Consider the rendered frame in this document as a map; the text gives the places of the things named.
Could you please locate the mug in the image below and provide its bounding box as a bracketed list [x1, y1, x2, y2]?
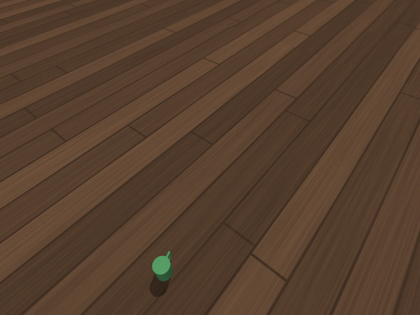
[152, 251, 173, 281]

